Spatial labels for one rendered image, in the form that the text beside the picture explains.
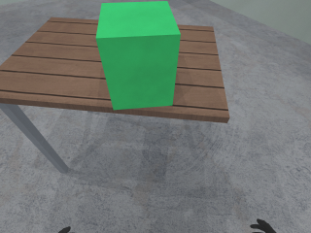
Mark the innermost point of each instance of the table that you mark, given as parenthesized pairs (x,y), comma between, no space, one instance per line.
(60,67)

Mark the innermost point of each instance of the right robot hand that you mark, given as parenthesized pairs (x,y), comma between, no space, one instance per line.
(263,226)

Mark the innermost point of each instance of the carton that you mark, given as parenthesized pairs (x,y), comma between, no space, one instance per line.
(138,43)

